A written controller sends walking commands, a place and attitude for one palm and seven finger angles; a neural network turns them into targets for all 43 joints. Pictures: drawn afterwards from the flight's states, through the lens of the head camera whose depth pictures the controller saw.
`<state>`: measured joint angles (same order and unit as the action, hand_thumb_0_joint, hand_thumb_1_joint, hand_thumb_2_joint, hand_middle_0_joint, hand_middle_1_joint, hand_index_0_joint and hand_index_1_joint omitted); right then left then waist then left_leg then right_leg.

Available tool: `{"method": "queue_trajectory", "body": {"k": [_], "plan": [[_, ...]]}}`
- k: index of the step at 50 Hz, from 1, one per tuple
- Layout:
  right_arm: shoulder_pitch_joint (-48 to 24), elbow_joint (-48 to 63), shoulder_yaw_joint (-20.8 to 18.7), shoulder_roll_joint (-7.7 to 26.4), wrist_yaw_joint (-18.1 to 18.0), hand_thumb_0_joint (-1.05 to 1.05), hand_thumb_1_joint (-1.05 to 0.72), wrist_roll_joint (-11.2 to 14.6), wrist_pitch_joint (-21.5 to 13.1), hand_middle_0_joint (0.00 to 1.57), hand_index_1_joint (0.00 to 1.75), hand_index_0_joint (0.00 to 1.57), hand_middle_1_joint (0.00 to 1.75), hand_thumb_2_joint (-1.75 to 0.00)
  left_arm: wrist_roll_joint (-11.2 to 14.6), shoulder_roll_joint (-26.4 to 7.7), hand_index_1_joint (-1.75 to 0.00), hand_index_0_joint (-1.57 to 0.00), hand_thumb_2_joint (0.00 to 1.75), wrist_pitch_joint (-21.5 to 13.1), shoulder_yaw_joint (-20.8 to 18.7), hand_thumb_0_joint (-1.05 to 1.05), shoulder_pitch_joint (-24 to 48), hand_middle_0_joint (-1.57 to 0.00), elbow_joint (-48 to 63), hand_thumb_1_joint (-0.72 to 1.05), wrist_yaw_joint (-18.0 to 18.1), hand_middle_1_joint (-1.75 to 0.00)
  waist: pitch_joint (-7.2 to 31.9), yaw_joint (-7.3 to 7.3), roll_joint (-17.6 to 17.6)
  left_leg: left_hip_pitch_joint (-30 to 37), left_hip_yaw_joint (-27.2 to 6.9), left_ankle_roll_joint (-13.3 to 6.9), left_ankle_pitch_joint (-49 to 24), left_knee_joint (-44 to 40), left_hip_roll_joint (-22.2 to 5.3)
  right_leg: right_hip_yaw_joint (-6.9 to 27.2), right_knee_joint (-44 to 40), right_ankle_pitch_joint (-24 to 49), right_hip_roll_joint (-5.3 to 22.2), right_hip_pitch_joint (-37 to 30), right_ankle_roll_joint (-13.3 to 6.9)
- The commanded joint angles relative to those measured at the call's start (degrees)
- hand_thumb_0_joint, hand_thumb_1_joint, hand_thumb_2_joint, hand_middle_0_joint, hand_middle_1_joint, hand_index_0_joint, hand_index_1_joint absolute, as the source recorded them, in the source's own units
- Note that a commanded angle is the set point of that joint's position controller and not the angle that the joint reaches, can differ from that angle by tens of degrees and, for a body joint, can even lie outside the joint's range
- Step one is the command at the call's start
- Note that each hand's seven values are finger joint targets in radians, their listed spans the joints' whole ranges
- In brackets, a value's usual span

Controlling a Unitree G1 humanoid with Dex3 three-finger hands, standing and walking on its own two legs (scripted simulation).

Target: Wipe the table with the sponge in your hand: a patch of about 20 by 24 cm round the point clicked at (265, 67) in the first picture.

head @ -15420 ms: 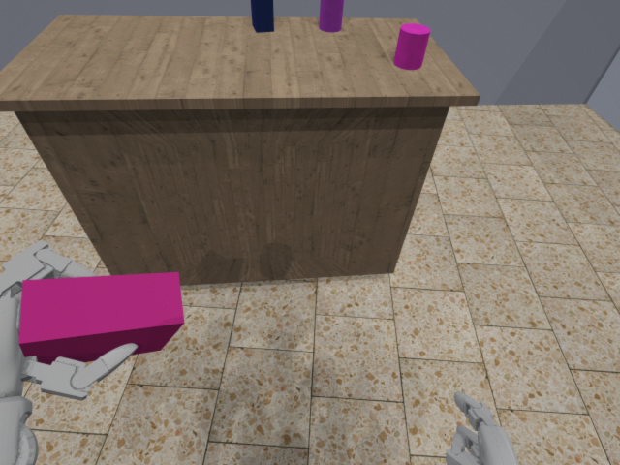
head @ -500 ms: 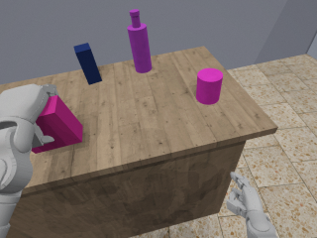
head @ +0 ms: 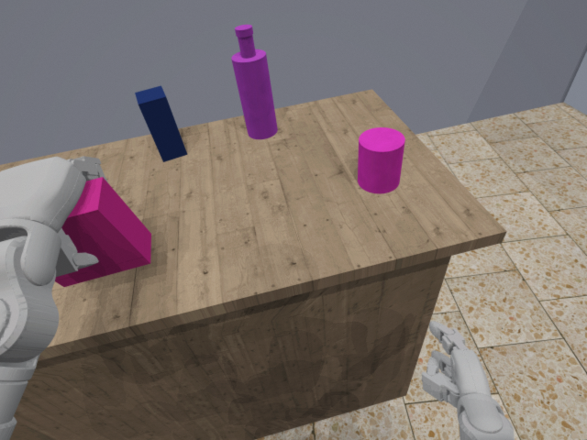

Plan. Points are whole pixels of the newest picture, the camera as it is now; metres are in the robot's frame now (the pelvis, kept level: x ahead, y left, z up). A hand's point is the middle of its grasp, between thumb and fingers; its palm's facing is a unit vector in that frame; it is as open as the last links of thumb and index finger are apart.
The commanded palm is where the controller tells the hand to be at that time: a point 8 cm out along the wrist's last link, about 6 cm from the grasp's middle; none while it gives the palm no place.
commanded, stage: lower the sponge onto the table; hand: left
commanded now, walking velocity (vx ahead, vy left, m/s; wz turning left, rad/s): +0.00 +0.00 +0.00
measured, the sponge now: (91, 244) +0.26 +0.31 +0.17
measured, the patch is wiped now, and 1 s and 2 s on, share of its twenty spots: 0.00 0.00 0.25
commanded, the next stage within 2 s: wipe forward along the first lane in 1.40 s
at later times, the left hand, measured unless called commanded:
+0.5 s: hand (85, 235) +0.26 +0.31 +0.19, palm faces +0.09 -0.02 -1.00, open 9.4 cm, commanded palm +0.22 +0.30 +0.27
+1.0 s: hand (96, 250) +0.26 +0.30 +0.17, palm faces +0.05 -0.03 -1.00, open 9.4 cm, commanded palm +0.22 +0.30 +0.25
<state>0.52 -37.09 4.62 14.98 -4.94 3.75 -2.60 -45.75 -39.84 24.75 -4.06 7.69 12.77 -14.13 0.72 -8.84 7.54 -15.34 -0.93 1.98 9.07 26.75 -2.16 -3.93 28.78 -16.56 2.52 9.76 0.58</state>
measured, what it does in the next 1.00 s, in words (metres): stands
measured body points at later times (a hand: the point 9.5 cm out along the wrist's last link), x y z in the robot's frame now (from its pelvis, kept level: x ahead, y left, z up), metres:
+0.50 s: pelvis +0.00 +0.00 +0.00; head -0.01 -0.05 +0.45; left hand +0.25 +0.30 +0.25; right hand +0.27 -0.18 -0.07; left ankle +0.06 +0.14 -0.74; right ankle -0.01 -0.12 -0.74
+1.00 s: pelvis +0.01 +0.00 +0.00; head +0.00 -0.05 +0.45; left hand +0.25 +0.30 +0.22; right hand +0.27 -0.19 -0.07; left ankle +0.06 +0.14 -0.74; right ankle -0.01 -0.12 -0.74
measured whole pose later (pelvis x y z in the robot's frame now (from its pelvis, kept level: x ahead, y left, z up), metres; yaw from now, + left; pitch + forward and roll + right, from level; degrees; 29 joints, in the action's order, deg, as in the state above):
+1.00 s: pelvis +0.01 +0.00 +0.00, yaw +0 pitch -3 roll +0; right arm 1.9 -37.0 3.7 15.1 -5.4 2.7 -3.4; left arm -46.8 -37.7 18.6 -2.1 1.9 12.5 -12.3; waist -0.1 -8.8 6.9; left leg -14.8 -1.3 2.1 9.9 27.4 -2.3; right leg -4.2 28.5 -17.0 2.2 8.7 0.4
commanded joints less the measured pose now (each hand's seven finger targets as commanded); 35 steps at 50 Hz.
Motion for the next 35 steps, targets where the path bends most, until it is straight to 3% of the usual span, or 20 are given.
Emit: {"method": "queue_trajectory", "body": {"k": [1, 3, 4, 5, 8, 9, 14, 17, 19, 20, 22, 25, 28, 29, 30, 34, 35], "plan": [[-12.28, 10.51, -2.03, 4.77, -0.74, 0.0, -0.9, -0.01, -3.56, 0.2, 0.3, 0.2, 0.3, -0.9, -2.57, -16.23, -1.6, -1.2, 1.3, -0.82, -8.28, 0.0, 18.29, -1.2, 6.22, 0.1, 1.52, -1.6, 12.39, 0.33, -3.97, 7.77, 1.04, -2.59, -4.27, -2.34, 3.83, 0.28, -5.78, 5.7, -2.62, 2.28, -2.28], [-12.6, 10.7, -2.08, 4.68, -0.9, 0.0, -0.9, -0.09, -3.69, 0.2, 0.3, 0.2, 0.3, -0.9, -2.85, -17.18, -1.6, -1.2, 1.3, -1.71, -8.55, 0.0, 19.97, -1.2, 8.01, 0.1, 1.29, -1.6, 13.22, 0.19, -3.14, 8.48, 1.19, -2.75, -4.5, -2.12, 4.07, 0.51, -5.83, 5.87, -2.49, 2.15, -2.31], [-14.61, 11.52, -1.76, 4.22, -0.92, 0.0, -0.9, 0.18, -4.17, 0.2, 0.3, 0.2, 0.3, -0.9, -3.3, -18.51, -1.6, -1.2, 1.3, -2.08, -9.71, 0.0, 20.7, -1.2, 9.9, 0.1, 1.26, -1.6, 13.71, -0.11, -0.37, 9.01, 1.03, -2.78, -4.83, -1.6, 4.03, 1.63, -5.56, 5.98, -2.91, 1.82, -2.97], [-12.87, 11.07, -2.02, 4.24, -0.94, 0.0, -0.9, -0.19, -4.32, 0.2, 0.3, 0.2, 0.3, -0.9, -2.93, -17.88, -1.6, -1.2, 1.3, -2.96, -9.28, 0.0, 21.03, -1.2, 11.29, 0.1, 1.65, -1.6, 15.39, 0.0, -0.98, 9.38, 1.09, -2.74, -6.15, -1.4, 4.18, 1.08, -5.19, 6.88, -2.38, 1.06, -2.74], [-12.39, 10.71, -2.1, 4.28, -0.76, 0.0, -0.9, -0.48, -4.03, 0.2, 0.3, 0.2, 0.3, -0.9, -1.94, -17.89, -1.6, -1.2, 1.3, -3.75, -10.75, 0.0, 18.56, -1.2, 10.19, 0.1, 2.32, -1.6, 13.73, -0.45, -1.95, 9.22, 1.23, -2.67, -7.24, -1.66, 4.06, 0.49, -5.68, 8.34, -2.5, 1.21, -2.61], [-14.3, 11.16, -1.85, 4.01, -0.64, 0.0, -0.9, -0.11, -4.36, 0.2, 0.3, 0.2, 0.3, -0.9, -2.2, -19.02, -1.6, -1.2, 1.3, -3.46, -12.15, 0.0, 18.77, -1.2, 10.48, 0.1, 2.59, -1.6, 13.57, -0.73, -0.29, 9.23, 0.88, -2.59, -6.63, -1.63, 3.86, 1.48, -5.69, 7.47, -2.96, 1.18, -3.19], [-14.52, 10.95, -1.99, 4.23, -0.22, 0.0, -0.9, 0.07, -3.86, 0.2, 0.3, 0.2, 0.3, -0.9, -1.57, -16.16, -1.6, -1.2, 1.3, -1.37, -11.06, 0.0, 14.86, -1.2, 8.47, 0.1, 3.3, -1.6, 12.3, -0.94, -1.45, 7.96, 1.31, -2.27, -6.41, -2.14, 3.73, 1.23, -5.67, 7.91, -2.9, 0.88, -3.02], [-12.45, 10.53, -2.32, 4.62, -0.44, 0.0, -0.9, 0.14, -3.36, 0.2, 0.3, 0.2, 0.3, -0.9, -1.33, -13.74, -1.6, -1.2, 1.3, -1.01, -8.26, 0.0, 14.63, -1.2, 7.29, 0.1, 2.93, -1.6, 11.12, 0.06, -4.93, 7.71, 1.62, -2.37, -4.42, -2.48, 3.55, 0.39, -6.25, 6.38, -2.46, 2.2, -2.09], [-14.47, 11.2, -1.78, 4.41, -0.67, 0.0, -0.9, 0.42, -3.5, 0.2, 0.3, 0.2, 0.3, -0.9, -2.41, -14.67, -1.6, -1.2, 1.3, -0.67, -8.14, 0.0, 15.82, -1.2, 6.67, 0.1, 2.27, -1.6, 10.35, 0.14, -3.0, 7.46, 1.32, -2.42, -2.89, -2.49, 3.77, 1.2, -6.42, 4.67, -3.07, 2.78, -2.63], [-13.1, 10.67, -1.91, 4.5, -0.74, 0.0, -0.9, 0.33, -3.58, 0.2, 0.3, 0.2, 0.3, -0.9, -2.71, -13.41, -1.6, -1.2, 1.3, -1.15, -6.07, 0.0, 18.28, -1.2, 7.45, 0.1, 2.29, -1.6, 11.22, 0.7, -2.02, 7.47, 1.3, -2.31, -2.66, -2.73, 3.92, 0.42, -5.99, 4.07, -2.68, 2.76, -2.4], [-12.62, 10.5, -2.06, 4.41, -0.81, 0.0, -0.9, 0.0, -3.87, 0.2, 0.3, 0.2, 0.3, -0.9, -3.46, -13.29, -1.6, -1.2, 1.3, -1.72, -5.04, 0.0, 19.15, -1.2, 7.01, 0.1, 2.18, -1.6, 11.19, 0.62, -3.02, 8.02, 1.02, -2.54, -2.42, -2.82, 4.16, 0.18, -6.09, 3.96, -2.86, 3.11, -2.36], [-12.31, 10.72, -2.15, 4.19, -1.05, 0.0, -0.9, -0.41, -4.63, 0.2, 0.3, 0.2, 0.3, -0.9, -4.4, -16.26, -1.6, -1.2, 1.3, -3.89, -7.27, 0.0, 21.66, -1.2, 10.39, 0.1, 2.86, -1.6, 15.28, 0.22, -0.85, 9.77, 0.87, -2.77, -4.84, -2.04, 4.39, 0.58, -5.38, 5.18, -2.95, 1.36, -2.95], [-11.59, 10.18, -2.45, 4.32, -0.68, 0.0, -0.9, -0.88, -4.28, 0.2, 0.3, 0.2, 0.3, -0.9, -3.31, -17.34, -1.6, -1.2, 1.3, -4.89, -10.83, 0.0, 17.14, -1.2, 9.35, 0.1, 4.27, -1.6, 14.49, -0.72, -2.59, 9.78, 1.26, -2.72, -7.5, -1.65, 4.14, 0.51, -5.78, 8.07, -2.85, 0.61, -2.93], [-13.61, 10.78, -2.11, 4.07, -0.5, 0.0, -0.9, -0.63, -4.56, 0.2, 0.3, 0.2, 0.3, -0.9, -3.36, -18.32, -1.6, -1.2, 1.3, -4.68, -12.29, 0.0, 16.69, -1.2, 10.18, 0.1, 4.69, -1.6, 14.6, -1.1, -0.99, 9.93, 1.08, -2.61, -7.34, -1.61, 3.89, 1.47, -5.73, 7.87, -3.2, 0.33, -3.46], [-12.38, 10.32, -2.29, 4.05, -0.4, 0.0, -0.9, -0.78, -4.4, 0.2, 0.3, 0.2, 0.3, -0.9, -2.6, -16.39, -1.6, -1.2, 1.3, -4.67, -11.05, 0.0, 16.92, -1.2, 10.4, 0.1, 5.38, -1.6, 14.56, -0.79, -0.62, 9.38, 1.42, -2.46, -7.71, -1.74, 3.93, 0.68, -5.5, 7.9, -2.71, 0.14, -3.04], [-14.1, 10.69, -2.24, 4.12, 0.15, 0.0, -0.9, -0.31, -3.83, 0.2, 0.3, 0.2, 0.3, -0.9, -2.23, -14.13, -1.6, -1.2, 1.3, -2.13, -10.49, 0.0, 13.23, -1.2, 7.58, 0.1, 6.02, -1.6, 12.38, -1.01, -1.8, 8.46, 1.7, -2.28, -7.37, -1.91, 3.61, 1.01, -5.83, 8.68, -3.09, 0.49, -3.12], [-12.2, 9.97, -2.52, 4.68, 0.09, 0.0, -0.9, -0.41, -3.52, 0.2, 0.3, 0.2, 0.3, -0.9, -2.13, -13.61, -1.6, -1.2, 1.3, -1.81, -9.65, 0.0, 12.73, -1.2, 7.02, 0.1, 5.97, -1.6, 12.79, -0.45, -3.14, 8.07, 1.85, -2.33, -7.59, -1.98, 3.66, 0.31, -5.65, 9.0, -2.81, 0.29, -2.61]]}}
